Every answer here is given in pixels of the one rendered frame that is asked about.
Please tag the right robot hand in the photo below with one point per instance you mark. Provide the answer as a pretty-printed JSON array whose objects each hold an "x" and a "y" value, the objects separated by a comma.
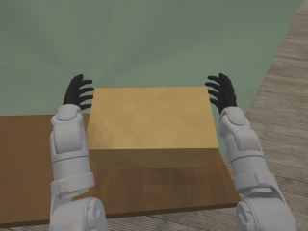
[{"x": 226, "y": 93}]

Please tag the left robot upper arm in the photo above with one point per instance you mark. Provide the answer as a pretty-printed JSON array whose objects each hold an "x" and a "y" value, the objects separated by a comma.
[{"x": 86, "y": 214}]

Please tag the right robot forearm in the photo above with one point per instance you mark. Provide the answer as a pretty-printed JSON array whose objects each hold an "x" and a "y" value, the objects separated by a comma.
[{"x": 252, "y": 175}]

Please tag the left robot hand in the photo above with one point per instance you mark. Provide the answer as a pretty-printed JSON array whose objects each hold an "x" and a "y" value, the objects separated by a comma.
[{"x": 73, "y": 92}]

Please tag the carton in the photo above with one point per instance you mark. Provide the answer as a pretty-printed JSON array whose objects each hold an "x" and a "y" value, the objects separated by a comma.
[{"x": 151, "y": 127}]

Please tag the left robot forearm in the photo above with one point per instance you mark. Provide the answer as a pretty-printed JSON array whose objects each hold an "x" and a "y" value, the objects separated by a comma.
[{"x": 69, "y": 156}]

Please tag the right robot upper arm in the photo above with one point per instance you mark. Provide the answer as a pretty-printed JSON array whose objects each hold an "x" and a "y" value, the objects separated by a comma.
[{"x": 264, "y": 214}]

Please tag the table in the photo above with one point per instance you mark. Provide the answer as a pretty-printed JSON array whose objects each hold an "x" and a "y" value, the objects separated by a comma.
[{"x": 26, "y": 173}]

